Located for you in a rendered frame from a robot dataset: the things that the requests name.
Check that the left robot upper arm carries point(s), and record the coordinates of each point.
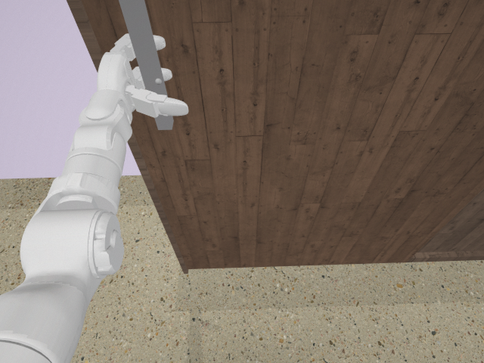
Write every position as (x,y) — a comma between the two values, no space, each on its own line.
(66,254)

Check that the left robot hand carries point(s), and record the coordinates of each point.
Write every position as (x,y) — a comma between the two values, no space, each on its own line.
(115,73)

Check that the handle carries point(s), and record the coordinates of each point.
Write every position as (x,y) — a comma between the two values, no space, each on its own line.
(140,32)

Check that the wardrobe door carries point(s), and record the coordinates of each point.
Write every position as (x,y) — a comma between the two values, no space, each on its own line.
(319,132)
(464,232)

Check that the left robot forearm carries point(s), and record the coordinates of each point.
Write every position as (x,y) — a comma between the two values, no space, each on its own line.
(94,164)

